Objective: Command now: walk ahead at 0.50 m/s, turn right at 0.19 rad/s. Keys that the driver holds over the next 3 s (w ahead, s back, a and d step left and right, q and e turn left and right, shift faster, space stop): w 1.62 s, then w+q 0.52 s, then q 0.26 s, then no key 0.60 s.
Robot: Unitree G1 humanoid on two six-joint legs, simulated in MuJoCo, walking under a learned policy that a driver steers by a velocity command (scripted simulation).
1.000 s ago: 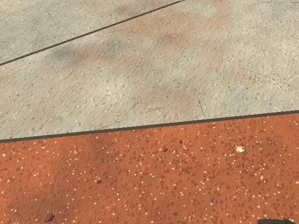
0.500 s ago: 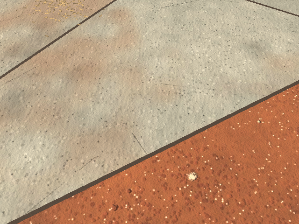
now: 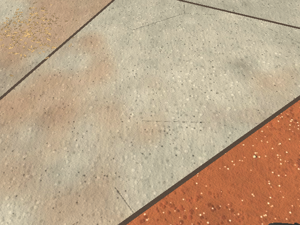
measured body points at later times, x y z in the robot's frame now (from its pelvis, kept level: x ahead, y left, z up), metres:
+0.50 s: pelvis +0.29 +0.05 +0.00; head +0.31 +0.06 +0.45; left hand +0.47 +0.30 -0.10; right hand +0.31 -0.22 -0.12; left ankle +0.25 +0.14 -0.75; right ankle +0.43 -0.13 -0.69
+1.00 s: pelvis +0.56 -0.02 +0.00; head +0.58 -0.03 +0.45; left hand +0.60 +0.26 -0.11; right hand +0.72 -0.29 -0.11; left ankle +0.70 +0.16 -0.68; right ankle +0.53 -0.10 -0.75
